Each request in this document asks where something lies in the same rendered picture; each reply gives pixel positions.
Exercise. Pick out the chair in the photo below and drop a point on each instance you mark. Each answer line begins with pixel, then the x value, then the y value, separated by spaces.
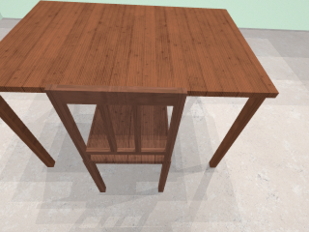
pixel 130 124

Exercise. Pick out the table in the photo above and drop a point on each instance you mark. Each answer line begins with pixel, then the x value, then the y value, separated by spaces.
pixel 103 44

